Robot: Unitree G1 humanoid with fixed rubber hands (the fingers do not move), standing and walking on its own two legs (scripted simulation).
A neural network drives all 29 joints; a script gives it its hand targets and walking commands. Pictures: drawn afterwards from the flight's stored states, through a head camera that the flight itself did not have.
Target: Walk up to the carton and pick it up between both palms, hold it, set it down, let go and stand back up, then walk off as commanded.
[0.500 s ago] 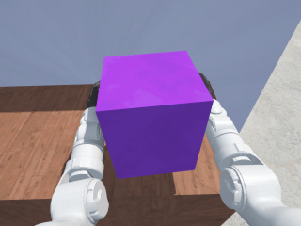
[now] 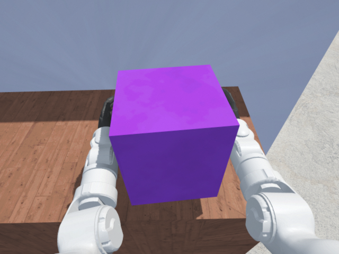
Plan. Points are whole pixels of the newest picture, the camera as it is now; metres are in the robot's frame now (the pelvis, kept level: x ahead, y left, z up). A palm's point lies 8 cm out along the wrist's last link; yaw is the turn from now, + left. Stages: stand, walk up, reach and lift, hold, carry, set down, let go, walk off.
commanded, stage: set down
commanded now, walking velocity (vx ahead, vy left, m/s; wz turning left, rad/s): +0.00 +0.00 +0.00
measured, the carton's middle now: (169, 136) +0.37 +0.02 +0.10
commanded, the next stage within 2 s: none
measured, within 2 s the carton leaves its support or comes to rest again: rests again in 1.18 s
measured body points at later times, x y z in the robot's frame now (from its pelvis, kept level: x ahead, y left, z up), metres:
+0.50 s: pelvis +0.00 +0.00 +0.00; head +0.02 +0.00 +0.45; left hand +0.41 +0.17 +0.07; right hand +0.42 -0.13 +0.08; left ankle -0.02 +0.13 -0.75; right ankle -0.01 -0.12 -0.75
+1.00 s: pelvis +0.01 +0.00 +0.00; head +0.06 +0.00 +0.45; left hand +0.42 +0.18 +0.05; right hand +0.43 -0.13 +0.06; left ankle -0.02 +0.13 -0.75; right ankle -0.01 -0.12 -0.75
